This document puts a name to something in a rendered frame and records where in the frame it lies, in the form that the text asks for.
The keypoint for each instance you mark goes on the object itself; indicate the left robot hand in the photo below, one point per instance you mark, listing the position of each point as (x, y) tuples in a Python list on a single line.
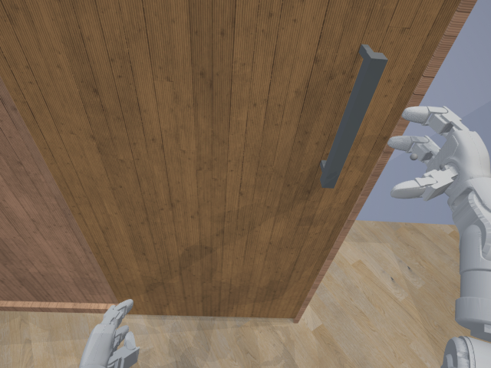
[(101, 346)]

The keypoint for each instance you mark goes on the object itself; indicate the robot right upper arm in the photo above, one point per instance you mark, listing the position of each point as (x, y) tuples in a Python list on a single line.
[(467, 352)]

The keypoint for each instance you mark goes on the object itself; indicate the handle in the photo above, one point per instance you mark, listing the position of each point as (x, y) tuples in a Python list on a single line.
[(372, 68)]

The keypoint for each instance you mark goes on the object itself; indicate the right robot hand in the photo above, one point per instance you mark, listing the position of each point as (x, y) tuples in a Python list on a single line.
[(464, 153)]

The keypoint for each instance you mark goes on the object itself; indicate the robot right forearm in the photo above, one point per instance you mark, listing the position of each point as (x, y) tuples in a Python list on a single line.
[(471, 207)]

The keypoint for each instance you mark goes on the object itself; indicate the wardrobe door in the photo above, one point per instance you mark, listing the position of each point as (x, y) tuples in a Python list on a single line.
[(186, 136), (43, 253)]

